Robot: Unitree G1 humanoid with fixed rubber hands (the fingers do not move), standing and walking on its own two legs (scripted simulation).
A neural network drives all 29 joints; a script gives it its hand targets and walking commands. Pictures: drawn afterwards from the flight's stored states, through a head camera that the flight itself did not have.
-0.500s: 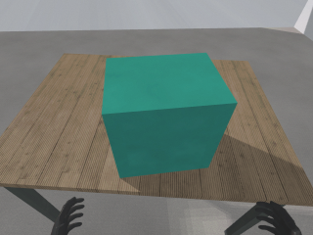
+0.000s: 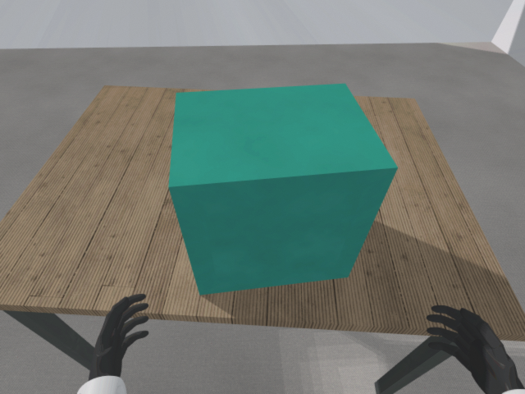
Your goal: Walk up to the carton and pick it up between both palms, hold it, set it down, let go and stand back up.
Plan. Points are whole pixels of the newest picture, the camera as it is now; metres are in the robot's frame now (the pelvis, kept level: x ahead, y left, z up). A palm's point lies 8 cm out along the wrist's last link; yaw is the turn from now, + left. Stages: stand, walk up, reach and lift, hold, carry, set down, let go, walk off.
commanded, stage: reach and lift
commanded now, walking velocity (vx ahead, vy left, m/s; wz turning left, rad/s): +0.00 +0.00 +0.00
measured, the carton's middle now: (269, 193) +0.44 +0.04 +0.06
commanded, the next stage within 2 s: none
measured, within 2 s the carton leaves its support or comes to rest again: neither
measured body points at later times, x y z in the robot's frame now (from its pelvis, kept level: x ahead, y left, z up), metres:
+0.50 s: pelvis +0.00 +0.00 +0.00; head +0.02 +0.00 +0.45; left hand +0.24 +0.25 +0.07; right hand +0.27 -0.26 +0.06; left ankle +0.01 +0.14 -0.75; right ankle +0.00 -0.12 -0.75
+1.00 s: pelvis -0.01 +0.00 +0.00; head +0.01 +0.00 +0.45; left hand +0.28 +0.27 +0.12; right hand +0.34 -0.24 +0.10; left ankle +0.01 +0.14 -0.75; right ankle +0.00 -0.12 -0.75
